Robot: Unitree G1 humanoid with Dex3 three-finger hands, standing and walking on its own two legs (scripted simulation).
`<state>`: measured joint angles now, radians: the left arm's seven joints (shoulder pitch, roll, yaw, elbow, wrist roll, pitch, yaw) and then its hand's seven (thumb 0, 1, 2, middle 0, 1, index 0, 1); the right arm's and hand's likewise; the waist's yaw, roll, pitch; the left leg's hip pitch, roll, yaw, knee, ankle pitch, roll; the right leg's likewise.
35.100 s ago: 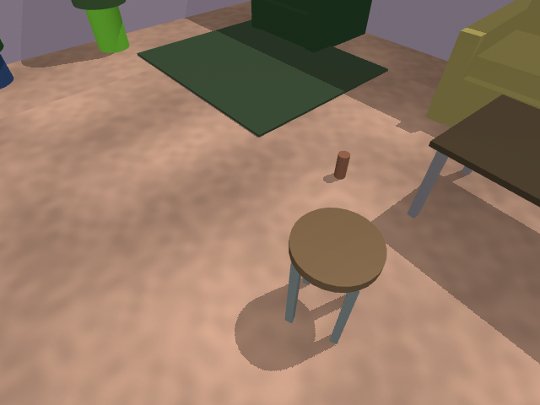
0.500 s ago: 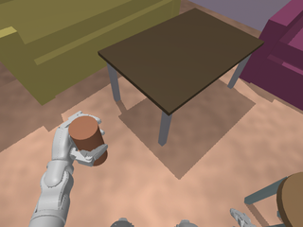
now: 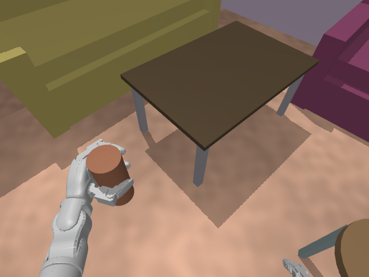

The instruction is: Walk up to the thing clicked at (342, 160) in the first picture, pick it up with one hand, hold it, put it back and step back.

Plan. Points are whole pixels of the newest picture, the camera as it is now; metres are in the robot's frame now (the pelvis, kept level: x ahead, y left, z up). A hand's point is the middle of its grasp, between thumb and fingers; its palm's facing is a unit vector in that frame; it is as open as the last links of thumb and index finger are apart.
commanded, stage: hold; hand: left
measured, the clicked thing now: (113, 177) +0.33 +0.17 +0.03
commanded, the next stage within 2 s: none
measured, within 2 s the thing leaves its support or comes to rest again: neither
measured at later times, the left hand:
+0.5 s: hand (111, 172) +0.33 +0.17 +0.06, palm faces +0.04 -1.00 +0.00, open 9.0 cm
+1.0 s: hand (110, 171) +0.33 +0.17 +0.06, palm faces +0.05 -1.00 +0.01, open 9.0 cm
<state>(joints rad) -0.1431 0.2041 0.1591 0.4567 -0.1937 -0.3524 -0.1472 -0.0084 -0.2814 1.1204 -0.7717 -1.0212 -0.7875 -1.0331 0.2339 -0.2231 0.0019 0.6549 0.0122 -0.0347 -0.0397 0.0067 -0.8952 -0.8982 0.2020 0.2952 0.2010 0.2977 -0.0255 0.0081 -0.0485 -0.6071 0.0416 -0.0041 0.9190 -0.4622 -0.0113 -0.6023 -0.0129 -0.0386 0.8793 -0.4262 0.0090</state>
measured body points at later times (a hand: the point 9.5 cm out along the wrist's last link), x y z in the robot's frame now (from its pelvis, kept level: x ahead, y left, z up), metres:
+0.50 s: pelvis +0.00 +0.00 +0.01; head +0.04 +0.01 +0.46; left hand +0.32 +0.22 +0.06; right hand +0.14 -0.25 -0.10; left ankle +0.00 +0.12 -0.69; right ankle +0.01 -0.13 -0.69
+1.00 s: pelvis +0.00 +0.00 +0.01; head +0.03 +0.01 +0.46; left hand +0.32 +0.22 +0.07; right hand +0.13 -0.24 -0.09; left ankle +0.00 +0.12 -0.69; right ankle +0.01 -0.13 -0.69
